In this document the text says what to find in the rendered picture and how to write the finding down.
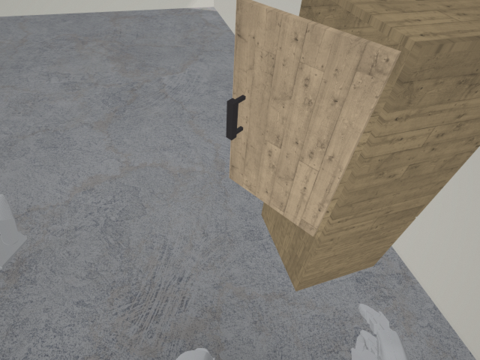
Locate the handle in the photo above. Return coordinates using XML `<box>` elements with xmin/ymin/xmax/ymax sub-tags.
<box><xmin>226</xmin><ymin>95</ymin><xmax>246</xmax><ymax>140</ymax></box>

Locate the right robot hand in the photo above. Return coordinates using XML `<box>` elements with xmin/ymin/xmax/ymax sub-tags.
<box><xmin>351</xmin><ymin>304</ymin><xmax>409</xmax><ymax>360</ymax></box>

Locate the left robot hand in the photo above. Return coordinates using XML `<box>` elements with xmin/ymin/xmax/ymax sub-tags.
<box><xmin>0</xmin><ymin>194</ymin><xmax>27</xmax><ymax>270</ymax></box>

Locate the left robot shin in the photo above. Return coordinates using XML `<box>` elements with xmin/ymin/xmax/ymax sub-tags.
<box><xmin>195</xmin><ymin>348</ymin><xmax>210</xmax><ymax>354</ymax></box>

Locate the cupboard door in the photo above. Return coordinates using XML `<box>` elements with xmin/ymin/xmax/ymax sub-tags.
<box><xmin>229</xmin><ymin>0</ymin><xmax>401</xmax><ymax>237</ymax></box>

